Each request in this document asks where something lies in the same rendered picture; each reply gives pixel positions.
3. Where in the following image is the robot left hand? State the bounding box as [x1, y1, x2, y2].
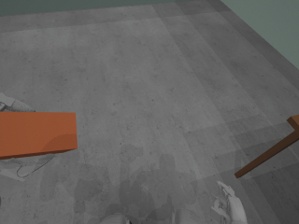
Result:
[0, 92, 55, 182]

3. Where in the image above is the left robot thigh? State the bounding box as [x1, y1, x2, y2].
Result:
[100, 214, 130, 224]

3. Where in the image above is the table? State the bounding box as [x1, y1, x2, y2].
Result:
[235, 114, 299, 178]

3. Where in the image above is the right robot thigh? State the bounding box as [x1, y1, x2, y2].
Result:
[170, 208, 203, 224]

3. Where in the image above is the sponge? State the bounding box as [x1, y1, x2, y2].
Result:
[0, 111, 78, 160]

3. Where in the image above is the robot right hand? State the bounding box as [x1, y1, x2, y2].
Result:
[211, 181, 248, 224]

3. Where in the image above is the robot thigh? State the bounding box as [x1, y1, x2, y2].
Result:
[100, 214, 130, 224]
[170, 208, 203, 224]

